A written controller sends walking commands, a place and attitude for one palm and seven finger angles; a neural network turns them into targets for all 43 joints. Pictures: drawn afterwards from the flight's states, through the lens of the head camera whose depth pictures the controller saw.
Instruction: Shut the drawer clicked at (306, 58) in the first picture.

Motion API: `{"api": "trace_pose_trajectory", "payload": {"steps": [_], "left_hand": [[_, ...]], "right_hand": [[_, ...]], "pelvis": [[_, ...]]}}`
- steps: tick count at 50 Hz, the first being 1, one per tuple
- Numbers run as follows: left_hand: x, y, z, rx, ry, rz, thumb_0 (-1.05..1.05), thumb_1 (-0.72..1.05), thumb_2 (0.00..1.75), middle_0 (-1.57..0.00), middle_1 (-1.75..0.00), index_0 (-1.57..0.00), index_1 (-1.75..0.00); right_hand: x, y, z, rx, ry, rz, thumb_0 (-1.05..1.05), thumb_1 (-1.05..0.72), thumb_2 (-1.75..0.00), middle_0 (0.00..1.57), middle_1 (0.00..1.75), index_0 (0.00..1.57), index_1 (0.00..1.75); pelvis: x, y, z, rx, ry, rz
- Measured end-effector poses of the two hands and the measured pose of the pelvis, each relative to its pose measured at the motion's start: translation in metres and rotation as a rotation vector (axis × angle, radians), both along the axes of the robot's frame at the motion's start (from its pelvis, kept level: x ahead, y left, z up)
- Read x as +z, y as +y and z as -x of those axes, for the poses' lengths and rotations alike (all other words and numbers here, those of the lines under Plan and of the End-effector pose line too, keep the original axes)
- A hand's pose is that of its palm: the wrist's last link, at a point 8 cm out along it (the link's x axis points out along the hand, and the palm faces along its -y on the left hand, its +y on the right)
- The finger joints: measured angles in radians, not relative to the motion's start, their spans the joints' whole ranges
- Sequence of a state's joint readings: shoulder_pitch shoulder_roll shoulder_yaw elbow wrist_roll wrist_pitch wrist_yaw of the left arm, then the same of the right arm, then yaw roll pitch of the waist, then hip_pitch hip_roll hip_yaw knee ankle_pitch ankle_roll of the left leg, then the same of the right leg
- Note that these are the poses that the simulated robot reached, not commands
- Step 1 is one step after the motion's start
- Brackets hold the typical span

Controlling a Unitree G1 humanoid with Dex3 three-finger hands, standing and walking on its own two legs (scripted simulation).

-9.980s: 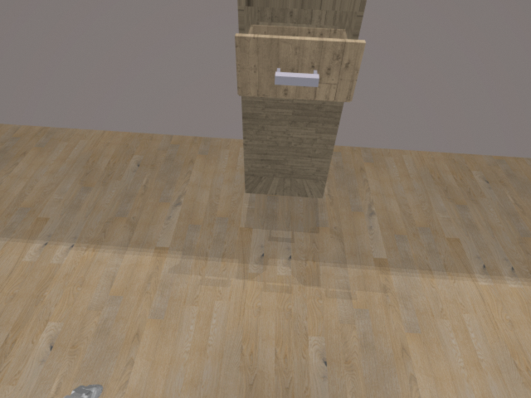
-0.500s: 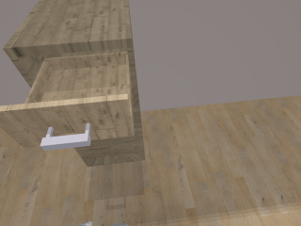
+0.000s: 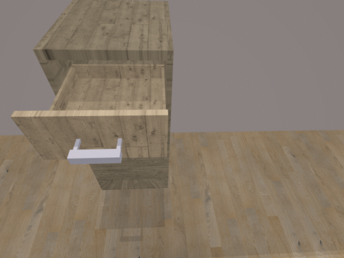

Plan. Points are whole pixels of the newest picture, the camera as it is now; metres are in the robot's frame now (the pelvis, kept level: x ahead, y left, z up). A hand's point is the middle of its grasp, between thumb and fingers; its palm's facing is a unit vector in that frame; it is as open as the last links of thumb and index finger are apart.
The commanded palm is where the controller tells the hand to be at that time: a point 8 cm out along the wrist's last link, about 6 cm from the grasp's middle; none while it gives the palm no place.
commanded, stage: come to a stop and stand still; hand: left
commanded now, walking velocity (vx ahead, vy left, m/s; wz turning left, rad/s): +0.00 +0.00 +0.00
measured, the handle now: (97, 149) +0.35 +0.23 +0.03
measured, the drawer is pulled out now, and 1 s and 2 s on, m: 0.24 0.24 0.24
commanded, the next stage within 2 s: look again from close up in 0.32 s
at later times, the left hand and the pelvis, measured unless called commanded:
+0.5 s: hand out of the picture +0.03 +0.18 -0.17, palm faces -0.03 -0.97 -0.22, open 7.4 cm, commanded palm none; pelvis -0.02 +0.00 +0.00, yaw +0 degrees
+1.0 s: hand out of the picture -0.03 +0.17 -0.18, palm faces -0.02 -0.98 -0.18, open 7.4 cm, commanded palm none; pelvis -0.01 +0.01 +0.00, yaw -1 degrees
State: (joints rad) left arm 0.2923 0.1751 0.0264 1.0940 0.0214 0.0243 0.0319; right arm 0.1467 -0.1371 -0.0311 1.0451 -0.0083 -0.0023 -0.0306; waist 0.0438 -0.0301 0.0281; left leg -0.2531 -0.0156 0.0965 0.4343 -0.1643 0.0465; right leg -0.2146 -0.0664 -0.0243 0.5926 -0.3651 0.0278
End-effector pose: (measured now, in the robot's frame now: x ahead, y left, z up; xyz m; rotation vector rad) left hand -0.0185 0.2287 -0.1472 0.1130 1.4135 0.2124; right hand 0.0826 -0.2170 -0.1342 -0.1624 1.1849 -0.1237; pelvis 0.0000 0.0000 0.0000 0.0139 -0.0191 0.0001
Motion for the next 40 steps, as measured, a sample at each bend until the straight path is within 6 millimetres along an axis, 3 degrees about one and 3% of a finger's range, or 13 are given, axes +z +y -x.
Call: {"api": "trace_pose_trajectory", "payload": {"steps": [4, 8, 15, 21, 26, 32, 40], "left_hand": [[0.003, -0.005, 0.014, -0.051, 0.007, -0.017, 0.01, 0.91, 0.90, -0.20, -0.29, -0.20, -0.30], [0.005, -0.001, 0.015, -0.065, -0.031, -0.052, 0.01, 0.90, 0.90, -0.21, -0.29, -0.20, -0.30], [0.000, 0.005, -0.011, -0.101, -0.102, -0.046, 0.01, 0.90, 0.90, -0.20, -0.29, -0.20, -0.30], [0.004, 0.005, -0.034, -0.134, -0.153, -0.031, 0.01, 0.90, 0.90, -0.20, -0.29, -0.20, -0.30], [0.004, 0.004, -0.039, -0.147, -0.146, -0.018, 0.01, 0.91, 0.90, -0.20, -0.29, -0.20, -0.30], [0.004, 0.001, -0.028, -0.140, -0.099, -0.006, 0.01, 0.91, 0.90, -0.20, -0.29, -0.20, -0.30], [0.001, -0.003, -0.004, -0.117, -0.014, 0.014, 0.01, 0.91, 0.90, -0.20, -0.29, -0.20, -0.30]], "right_hand": [[-0.008, -0.009, 0.015, 0.001, 0.003, -0.025, 0.01, -0.91, -0.90, 0.20, 0.30, 0.20, 0.30], [-0.008, -0.028, 0.032, -0.015, 0.012, 0.003, 0.01, -0.91, -0.90, 0.20, 0.30, 0.20, 0.30], [-0.005, -0.045, 0.069, -0.053, 0.066, 0.061, 0.01, -0.91, -0.90, 0.20, 0.30, 0.20, 0.30], [-0.004, -0.036, 0.093, -0.063, 0.131, 0.048, 0.01, -0.91, -0.90, 0.19, 0.30, 0.20, 0.30], [-0.006, -0.021, 0.103, -0.074, 0.166, 0.016, 0.01, -0.91, -0.90, 0.19, 0.30, 0.20, 0.30], [-0.010, -0.005, 0.105, -0.081, 0.191, -0.020, 0.01, -0.91, -0.90, 0.20, 0.30, 0.20, 0.30], [-0.009, -0.003, 0.097, -0.089, 0.199, -0.016, 0.01, -0.92, -0.90, 0.20, 0.30, 0.20, 0.30]], "pelvis": [[-0.004, -0.007, 0.012, -0.001, -0.005, 0.002], [-0.007, -0.012, 0.017, 0.009, 0.007, 0.022], [-0.009, -0.011, 0.020, 0.002, -0.015, 0.032], [-0.005, -0.007, 0.023, -0.001, -0.008, 0.031], [-0.003, -0.004, 0.023, -0.007, -0.001, 0.029], [-0.001, 0.000, 0.020, -0.011, 0.004, 0.025], [0.000, 0.004, 0.015, -0.021, 0.003, 0.021]]}}
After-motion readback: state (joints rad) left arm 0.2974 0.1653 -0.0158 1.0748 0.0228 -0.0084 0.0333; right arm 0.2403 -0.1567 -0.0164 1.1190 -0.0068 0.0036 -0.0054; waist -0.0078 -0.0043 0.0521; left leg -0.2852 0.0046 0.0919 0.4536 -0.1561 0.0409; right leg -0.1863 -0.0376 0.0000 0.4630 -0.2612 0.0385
